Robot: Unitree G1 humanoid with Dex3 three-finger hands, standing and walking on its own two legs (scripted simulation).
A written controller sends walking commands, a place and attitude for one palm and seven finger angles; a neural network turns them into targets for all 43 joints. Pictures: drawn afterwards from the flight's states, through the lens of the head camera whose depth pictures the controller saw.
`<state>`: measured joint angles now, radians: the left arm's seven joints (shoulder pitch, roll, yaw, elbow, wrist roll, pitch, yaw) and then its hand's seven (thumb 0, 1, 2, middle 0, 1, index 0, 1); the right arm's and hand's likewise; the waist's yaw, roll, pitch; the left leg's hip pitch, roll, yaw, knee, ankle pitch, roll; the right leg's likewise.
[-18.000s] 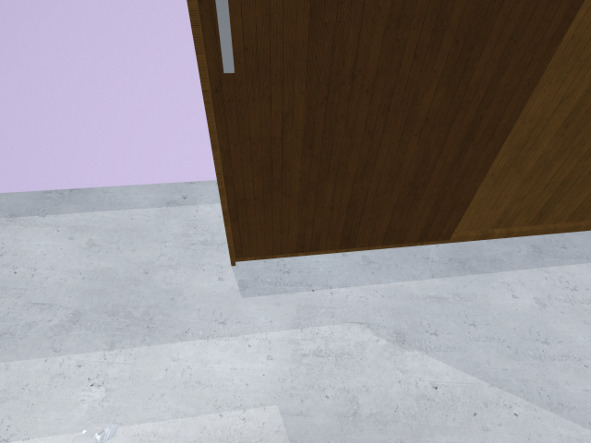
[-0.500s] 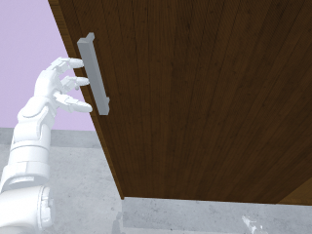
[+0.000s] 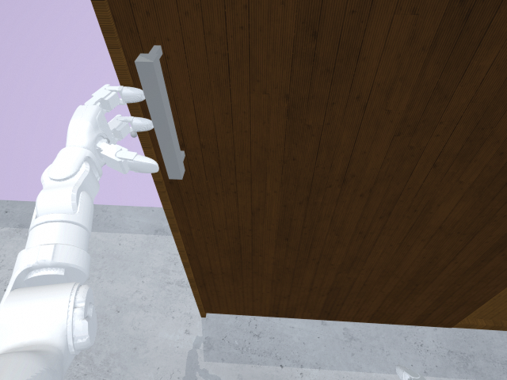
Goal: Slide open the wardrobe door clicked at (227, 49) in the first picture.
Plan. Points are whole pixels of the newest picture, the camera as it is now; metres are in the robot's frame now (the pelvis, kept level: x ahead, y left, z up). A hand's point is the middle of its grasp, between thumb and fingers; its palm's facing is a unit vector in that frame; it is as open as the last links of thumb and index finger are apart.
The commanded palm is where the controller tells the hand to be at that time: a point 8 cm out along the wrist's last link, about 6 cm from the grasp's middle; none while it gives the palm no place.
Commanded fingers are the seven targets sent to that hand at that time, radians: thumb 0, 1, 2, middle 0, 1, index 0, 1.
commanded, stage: slide the fingers in behind the handle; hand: left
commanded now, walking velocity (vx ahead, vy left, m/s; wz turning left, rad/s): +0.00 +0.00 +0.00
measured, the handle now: (167, 118) +0.47 +0.16 +0.19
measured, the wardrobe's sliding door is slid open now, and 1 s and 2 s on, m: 0.00 0.00 0.00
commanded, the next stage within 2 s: grip the handle and tug to test in 1.54 s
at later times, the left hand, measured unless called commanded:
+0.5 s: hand (153, 136) +0.42 +0.17 +0.19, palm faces -0.02 -1.00 -0.01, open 14.0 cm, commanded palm +0.39 +0.22 +0.20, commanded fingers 0.00 -0.50 0.30 -0.30 -1.20 -0.30 -1.20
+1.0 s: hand (167, 139) +0.41 +0.14 +0.20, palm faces +0.00 -1.00 -0.01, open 14.2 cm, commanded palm +0.38 +0.19 +0.20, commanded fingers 0.00 -0.50 0.30 -0.30 -1.20 -0.30 -1.20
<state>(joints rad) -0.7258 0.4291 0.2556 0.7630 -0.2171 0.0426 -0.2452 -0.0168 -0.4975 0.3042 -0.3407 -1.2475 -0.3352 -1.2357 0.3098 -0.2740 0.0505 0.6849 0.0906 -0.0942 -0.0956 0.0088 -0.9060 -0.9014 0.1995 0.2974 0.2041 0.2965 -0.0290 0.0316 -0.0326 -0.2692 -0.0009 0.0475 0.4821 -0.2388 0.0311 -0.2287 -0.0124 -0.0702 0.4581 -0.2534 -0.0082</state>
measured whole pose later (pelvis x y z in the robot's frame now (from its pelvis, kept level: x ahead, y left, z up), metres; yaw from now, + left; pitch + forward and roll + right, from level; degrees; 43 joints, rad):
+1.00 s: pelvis +0.01 -0.02 +0.00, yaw -1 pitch -1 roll +0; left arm -0.52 0.30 0.21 0.36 -0.22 0.25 -0.12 -0.02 -0.50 0.30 -0.29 -1.19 -0.26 -1.18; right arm 0.22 -0.26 0.05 0.62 0.09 -0.02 -0.08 0.01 -0.91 -0.90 0.20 0.30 0.20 0.30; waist -0.02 0.04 -0.04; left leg -0.18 0.02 0.05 0.45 -0.25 0.01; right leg -0.16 0.01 -0.06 0.44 -0.27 -0.03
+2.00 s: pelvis +0.01 +0.00 +0.00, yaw -1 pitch -1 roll +0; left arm -0.53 0.27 0.18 0.35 -0.21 0.24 -0.09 -0.01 -0.04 0.50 -0.34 -1.26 -0.29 -1.25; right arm 0.23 -0.24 0.05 0.63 0.08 -0.01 -0.07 0.01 -0.91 -0.90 0.20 0.30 0.20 0.30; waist -0.02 0.03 -0.04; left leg -0.18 0.00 0.06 0.44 -0.25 0.02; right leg -0.15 0.00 -0.05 0.42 -0.26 -0.01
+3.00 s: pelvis +0.04 -0.01 +0.00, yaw -3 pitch +1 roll +0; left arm -0.34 0.29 0.26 0.11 -0.23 0.31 -0.10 0.00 0.71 0.77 -0.32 -1.34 -0.26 -1.34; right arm 0.22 -0.25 0.04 0.57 0.08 0.02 -0.06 0.01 -0.91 -0.90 0.20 0.30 0.20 0.30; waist -0.05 0.04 -0.07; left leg -0.15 0.02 0.09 0.42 -0.27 0.01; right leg -0.14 0.02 -0.02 0.41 -0.28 -0.02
